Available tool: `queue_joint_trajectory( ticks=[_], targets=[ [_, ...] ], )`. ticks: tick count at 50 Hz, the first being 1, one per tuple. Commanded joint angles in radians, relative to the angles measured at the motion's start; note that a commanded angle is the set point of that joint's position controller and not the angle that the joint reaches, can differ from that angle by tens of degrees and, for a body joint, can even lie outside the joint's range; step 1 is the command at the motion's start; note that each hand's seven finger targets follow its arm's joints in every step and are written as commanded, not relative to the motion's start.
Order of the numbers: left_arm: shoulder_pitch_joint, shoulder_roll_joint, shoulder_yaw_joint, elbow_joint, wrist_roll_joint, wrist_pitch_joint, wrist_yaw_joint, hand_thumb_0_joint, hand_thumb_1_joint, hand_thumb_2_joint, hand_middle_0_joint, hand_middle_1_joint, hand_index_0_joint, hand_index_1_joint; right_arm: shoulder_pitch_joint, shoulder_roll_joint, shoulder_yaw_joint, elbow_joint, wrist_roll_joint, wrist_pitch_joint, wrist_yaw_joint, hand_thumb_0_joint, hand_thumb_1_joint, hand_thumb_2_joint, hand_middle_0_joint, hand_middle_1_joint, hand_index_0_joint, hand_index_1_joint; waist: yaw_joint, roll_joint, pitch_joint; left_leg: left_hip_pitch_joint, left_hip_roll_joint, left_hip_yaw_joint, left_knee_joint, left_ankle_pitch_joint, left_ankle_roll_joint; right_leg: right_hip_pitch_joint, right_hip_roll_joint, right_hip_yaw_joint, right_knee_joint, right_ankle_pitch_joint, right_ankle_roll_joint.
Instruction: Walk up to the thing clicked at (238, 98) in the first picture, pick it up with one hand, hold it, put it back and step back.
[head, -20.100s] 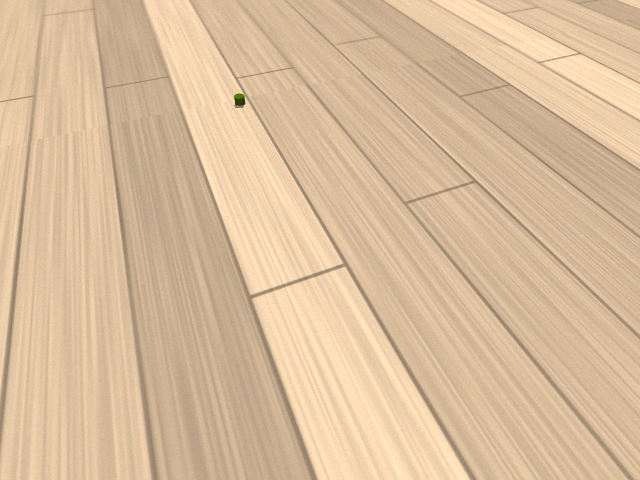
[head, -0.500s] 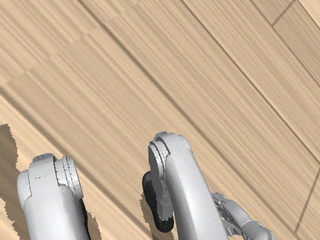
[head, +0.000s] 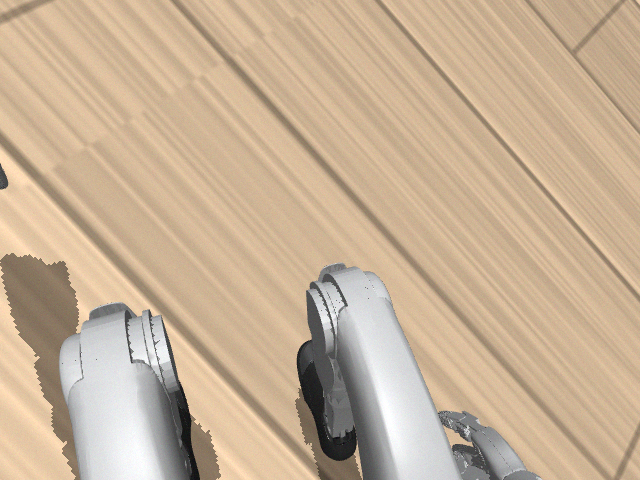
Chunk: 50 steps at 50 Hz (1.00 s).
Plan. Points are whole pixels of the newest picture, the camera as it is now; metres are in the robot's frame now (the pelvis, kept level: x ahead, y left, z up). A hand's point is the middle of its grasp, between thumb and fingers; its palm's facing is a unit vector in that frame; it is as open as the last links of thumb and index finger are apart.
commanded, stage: lift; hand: left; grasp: from above
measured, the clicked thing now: out of the picture +0.48 +0.37 -0.17
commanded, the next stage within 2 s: hold in 1.64 s
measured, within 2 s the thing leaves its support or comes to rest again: neither
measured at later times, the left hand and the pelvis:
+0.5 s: hand out of the picture +0.39 +0.36 -0.02, palm faces -0.43 -0.13 -0.89, open 6.4 cm; pelvis +0.00 +0.00 +0.08, yaw +4 degrees
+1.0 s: hand out of the picture +0.32 +0.32 +0.20, palm faces -0.41 -0.16 -0.90, open 6.6 cm; pelvis +0.01 +0.00 +0.26, yaw +9 degrees
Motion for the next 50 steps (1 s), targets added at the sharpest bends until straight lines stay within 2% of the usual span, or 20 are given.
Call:
queue_joint_trajectory(
  ticks=[1, 3, 4, 5, 6, 7, 10, 13, 14, 20, 25, 29, 32, 34, 35, 38, 41, 43, 47, 50],
  targets=[
    [-0.264, 0.287, 0.059, -0.210, -0.043, 0.023, 0.000, 0.000, 0.746, 0.391, -1.031, -0.576, -1.097, -0.506, 0.181, -0.251, -0.108, -0.028, 0.018, 0.005, -0.021, 0.000, -0.918, -0.904, 0.199, 0.300, 0.200, 0.300, 0.040, 0.358, -0.734, 0.596, -0.007, 0.123, -0.277, 0.085, 0.032, 0.299, 0.017, -0.068, -0.276, 0.172, -0.089],
    [-0.261, 0.286, 0.064, -0.260, -0.044, 0.029, -0.016, 0.000, 0.750, 0.430, -1.048, -0.567, -1.106, -0.507, 0.189, -0.249, -0.117, -0.028, 0.025, 0.012, -0.025, 0.000, -0.917, -0.904, 0.199, 0.300, 0.200, 0.300, 0.043, 0.373, -0.767, 0.628, -0.011, 0.125, -0.289, 0.117, 0.032, 0.322, 0.013, -0.064, -0.282, 0.202, -0.089],
    [-0.255, 0.289, 0.070, -0.286, -0.039, 0.029, -0.021, 0.000, 0.745, 0.427, -1.039, -0.571, -1.099, -0.508, 0.189, -0.243, -0.125, -0.027, 0.031, 0.017, -0.028, 0.000, -0.915, -0.903, 0.200, 0.300, 0.200, 0.300, 0.056, 0.373, -0.788, 0.650, -0.009, 0.122, -0.305, 0.121, 0.030, 0.321, 0.013, -0.065, -0.281, 0.204, -0.090],
    [-0.236, 0.284, 0.070, -0.284, -0.038, 0.032, -0.027, 0.000, 0.750, 0.422, -1.048, -0.558, -1.105, -0.497, 0.187, -0.247, -0.130, -0.024, 0.034, 0.021, -0.031, 0.000, -0.917, -0.904, 0.199, 0.300, 0.200, 0.300, 0.057, 0.368, -0.758, 0.642, -0.013, 0.124, -0.306, 0.119, 0.030, 0.302, 0.010, -0.064, -0.289, 0.196, -0.095],
    [-0.250, 0.281, 0.076, -0.339, -0.047, 0.028, -0.033, 0.000, 0.748, 0.413, -1.041, -0.553, -1.101, -0.491, 0.188, -0.240, -0.136, -0.026, 0.039, 0.024, -0.032, 0.000, -0.913, -0.902, 0.200, 0.300, 0.200, 0.300, 0.065, 0.388, -0.791, 0.671, -0.013, 0.121, -0.324, 0.128, 0.030, 0.313, 0.007, -0.062, -0.288, 0.206, -0.092],
    [-0.224, 0.272, 0.074, -0.334, -0.045, 0.030, -0.040, 0.000, 0.750, 0.427, -1.043, -0.557, -1.101, -0.497, 0.189, -0.245, -0.140, -0.026, 0.039, 0.028, -0.035, 0.000, -0.915, -0.903, 0.200, 0.300, 0.200, 0.300, 0.061, 0.375, -0.772, 0.674, -0.015, 0.116, -0.328, 0.125, 0.029, 0.302, 0.005, -0.063, -0.298, 0.198, -0.097],
    [-0.214, 0.263, 0.076, -0.416, -0.064, 0.029, -0.056, 0.000, 0.725, 0.437, -1.020, -0.577, -1.080, -0.514, 0.193, -0.217, -0.157, -0.029, 0.055, 0.035, -0.040, 0.000, -0.912, -0.902, 0.200, 0.300, 0.200, 0.300, 0.080, 0.358, -0.812, 0.691, -0.014, 0.138, -0.365, 0.103, 0.041, 0.351, 0.005, -0.037, -0.344, 0.188, -0.087],
    [-0.164, 0.194, 0.043, -0.434, -0.093, 0.034, -0.073, 0.000, 0.687, 0.466, -0.986, -0.606, -1.045, -0.544, 0.194, -0.201, -0.174, -0.024, 0.063, 0.034, -0.047, 0.000, -0.913, -0.902, 0.200, 0.300, 0.200, 0.300, 0.085, 0.335, -0.801, 0.709, -0.014, 0.145, -0.397, 0.093, 0.043, 0.361, 0.002, -0.024, -0.380, 0.179, -0.086],
    [-0.171, 0.195, 0.040, -0.470, -0.095, 0.036, -0.080, 0.000, 0.678, 0.459, -0.971, -0.619, -1.034, -0.554, 0.197, -0.201, -0.179, -0.024, 0.066, 0.035, -0.050, 0.000, -0.912, -0.902, 0.200, 0.300, 0.200, 0.300, 0.088, 0.333, -0.818, 0.725, -0.014, 0.147, -0.406, 0.101, 0.045, 0.372, 0.000, -0.021, -0.392, 0.183, -0.086],
    [-0.071, 0.142, 0.013, -0.539, -0.135, 0.053, -0.126, 0.000, 0.659, 0.490, -0.948, -0.646, -1.009, -0.582, 0.180, -0.187, -0.198, -0.044, 0.089, 0.044, -0.069, 0.000, -0.909, -0.901, 0.200, 0.300, 0.200, 0.300, 0.106, 0.260, -0.791, 0.773, -0.012, 0.130, -0.506, 0.061, 0.050, 0.430, -0.003, -0.012, -0.471, 0.156, -0.086],
    [-0.014, 0.112, 0.010, -0.650, -0.173, 0.069, -0.147, 0.000, 0.631, 0.463, -0.908, -0.665, -0.979, -0.590, 0.140, -0.176, -0.203, -0.070, 0.109, 0.046, -0.091, 0.000, -0.905, -0.900, 0.200, 0.300, 0.200, 0.300, 0.119, 0.264, -0.755, 0.851, -0.003, 0.104, -0.639, -0.016, 0.047, 0.497, -0.005, -0.010, -0.540, 0.118, -0.080],
    [0.050, 0.118, 0.025, -0.743, -0.178, 0.081, -0.167, 0.000, 0.640, 0.503, -0.903, -0.710, -0.975, -0.635, 0.118, -0.166, -0.207, -0.078, 0.118, 0.047, -0.112, 0.000, -0.905, -0.900, 0.200, 0.300, 0.200, 0.300, 0.140, 0.273, -0.810, 0.978, 0.000, 0.102, -0.702, 0.060, 0.043, 0.587, -0.009, 0.002, -0.591, 0.180, -0.077],
    [0.086, 0.086, 0.018, -0.783, -0.192, 0.097, -0.169, 0.000, 0.633, 0.491, -0.899, -0.701, -0.971, -0.627, 0.101, -0.157, -0.204, -0.084, 0.127, 0.047, -0.126, 0.000, -0.904, -0.900, 0.200, 0.300, 0.200, 0.300, 0.140, 0.260, -0.768, 1.038, 0.005, 0.095, -0.778, 0.037, 0.042, 0.632, -0.009, 0.004, -0.652, 0.166, -0.074],
    [0.111, 0.052, -0.004, -0.822, -0.196, 0.109, -0.165, 0.000, 0.608, 0.512, -0.887, -0.700, -0.954, -0.630, 0.092, -0.150, -0.203, -0.089, 0.131, 0.046, -0.136, 0.000, -0.901, -0.899, 0.200, 0.300, 0.200, 0.300, 0.139, 0.276, -0.755, 1.093, 0.006, 0.096, -0.839, 0.021, 0.038, 0.681, -0.010, 0.006, -0.705, 0.159, -0.072],
    [0.143, 0.061, 0.010, -0.823, -0.199, 0.116, -0.164, 0.000, 0.606, 0.488, -0.876, -0.700, -0.947, -0.625, 0.087, -0.150, -0.201, -0.087, 0.135, 0.044, -0.141, 0.000, -0.900, -0.898, 0.200, 0.300, 0.200, 0.300, 0.151, 0.264, -0.747, 1.118, 0.006, 0.091, -0.871, 0.013, 0.036, 0.708, -0.011, 0.007, -0.724, 0.154, -0.071],
    [0.206, 0.003, -0.027, -0.842, -0.205, 0.134, -0.172, 0.000, 0.622, 0.486, -0.889, -0.696, -0.960, -0.621, 0.073, -0.134, -0.201, -0.084, 0.140, 0.040, -0.153, 0.000, -0.900, -0.898, 0.200, 0.300, 0.200, 0.300, 0.141, 0.232, -0.710, 1.170, 0.004, 0.109, -0.931, 0.034, 0.037, 0.789, -0.011, 0.019, -0.809, 0.164, -0.069],
    [0.261, 0.005, -0.021, -0.875, -0.209, 0.149, -0.168, 0.000, 0.626, 0.511, -0.890, -0.721, -0.960, -0.647, 0.061, -0.127, -0.200, -0.083, 0.146, 0.032, -0.167, 0.000, -0.903, -0.899, 0.200, 0.300, 0.200, 0.300, 0.151, 0.203, -0.690, 1.232, -0.001, 0.131, -0.989, 0.050, 0.037, 0.892, -0.013, 0.037, -0.909, 0.160, -0.069],
    [0.270, -0.037, -0.043, -0.886, -0.219, 0.155, -0.166, 0.000, 0.657, 0.515, -0.915, -0.716, -0.985, -0.642, 0.055, -0.115, -0.195, -0.077, 0.148, 0.025, -0.173, 0.000, -0.900, -0.898, 0.200, 0.300, 0.200, 0.300, 0.145, 0.192, -0.650, 1.260, 0.000, 0.128, -1.039, 0.049, 0.037, 0.938, -0.014, 0.042, -0.947, 0.170, -0.067],
    [0.298, -0.041, -0.046, -0.836, -0.203, 0.157, -0.155, 0.000, 0.619, 0.489, -0.867, -0.738, -0.944, -0.657, 0.057, -0.106, -0.191, -0.059, 0.153, 0.007, -0.188, 0.000, -0.904, -0.900, 0.200, 0.300, 0.200, 0.300, 0.147, 0.164, -0.574, 1.339, -0.002, 0.134, -1.127, 0.074, 0.032, 1.038, -0.014, 0.056, -1.047, 0.180, -0.068],
    [0.298, -0.100, -0.090, -0.791, -0.205, 0.148, -0.150, 0.000, 0.610, 0.455, -0.866, -0.711, -0.943, -0.631, 0.056, -0.099, -0.190, -0.056, 0.156, -0.011, -0.196, 0.000, -0.904, -0.900, 0.200, 0.300, 0.200, 0.300, 0.138, 0.142, -0.487, 1.377, -0.003, 0.126, -1.214, 0.030, 0.031, 1.093, -0.013, 0.066, -1.129, 0.149, -0.067]
  ],
)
